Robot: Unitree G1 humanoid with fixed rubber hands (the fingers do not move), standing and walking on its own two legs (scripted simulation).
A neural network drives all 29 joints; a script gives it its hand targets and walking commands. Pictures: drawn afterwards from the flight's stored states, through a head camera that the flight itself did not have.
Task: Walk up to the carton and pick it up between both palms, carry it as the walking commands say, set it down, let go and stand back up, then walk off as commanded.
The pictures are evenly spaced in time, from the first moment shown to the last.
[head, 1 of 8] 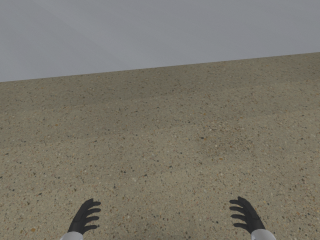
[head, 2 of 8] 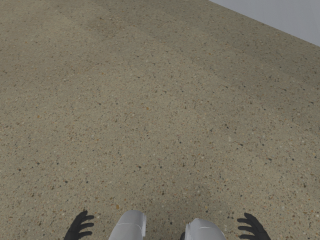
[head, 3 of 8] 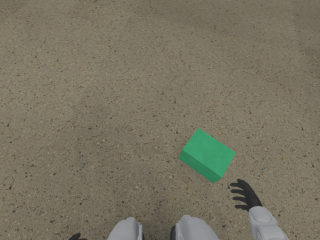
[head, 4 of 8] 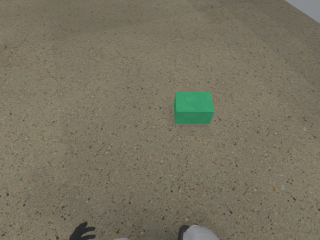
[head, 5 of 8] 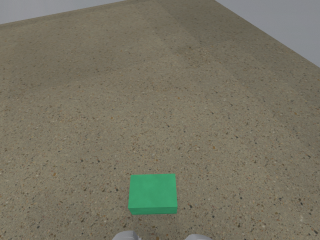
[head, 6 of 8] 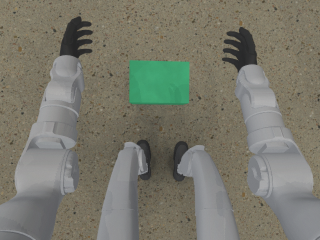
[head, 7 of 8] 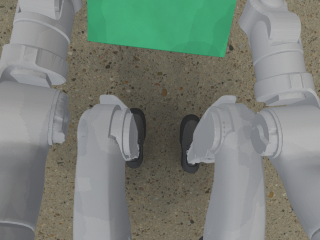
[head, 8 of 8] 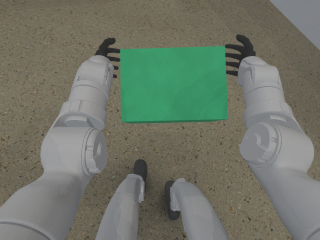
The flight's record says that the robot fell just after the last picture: yes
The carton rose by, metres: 0.72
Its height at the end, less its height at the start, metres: +0.66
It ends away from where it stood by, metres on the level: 0.30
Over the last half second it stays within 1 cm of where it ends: no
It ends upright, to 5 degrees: no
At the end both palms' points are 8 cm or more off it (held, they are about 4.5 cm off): no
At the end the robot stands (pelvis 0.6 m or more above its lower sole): yes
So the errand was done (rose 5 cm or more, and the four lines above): no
